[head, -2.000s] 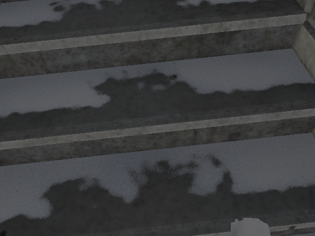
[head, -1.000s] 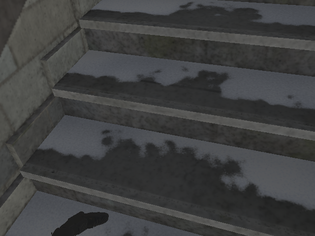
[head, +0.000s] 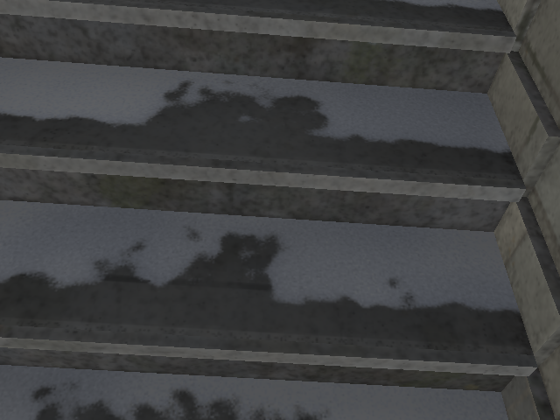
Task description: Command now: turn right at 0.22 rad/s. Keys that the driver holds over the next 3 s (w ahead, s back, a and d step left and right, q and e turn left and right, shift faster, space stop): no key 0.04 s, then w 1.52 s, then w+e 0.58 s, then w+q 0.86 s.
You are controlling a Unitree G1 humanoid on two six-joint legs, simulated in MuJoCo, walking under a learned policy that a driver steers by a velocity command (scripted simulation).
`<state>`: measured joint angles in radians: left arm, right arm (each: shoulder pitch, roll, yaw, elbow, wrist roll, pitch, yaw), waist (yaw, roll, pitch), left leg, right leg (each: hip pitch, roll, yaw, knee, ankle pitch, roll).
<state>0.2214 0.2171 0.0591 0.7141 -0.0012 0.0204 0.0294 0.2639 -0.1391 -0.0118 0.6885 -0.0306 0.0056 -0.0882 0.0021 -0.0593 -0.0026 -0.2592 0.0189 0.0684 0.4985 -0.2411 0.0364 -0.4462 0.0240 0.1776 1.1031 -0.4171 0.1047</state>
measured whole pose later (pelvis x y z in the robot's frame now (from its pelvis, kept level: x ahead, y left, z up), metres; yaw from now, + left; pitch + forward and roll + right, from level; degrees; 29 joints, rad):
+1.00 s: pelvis +0.33 +0.21 +0.16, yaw +0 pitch +1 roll -3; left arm 0.12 0.06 -0.08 0.76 -0.01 -0.05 -0.02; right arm 0.57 -0.07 0.07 1.11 -0.06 -0.05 0.04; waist -0.04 -0.02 -0.12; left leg -0.28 0.02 0.13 0.64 -0.39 0.09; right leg -1.36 0.07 0.13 2.14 0.18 -0.13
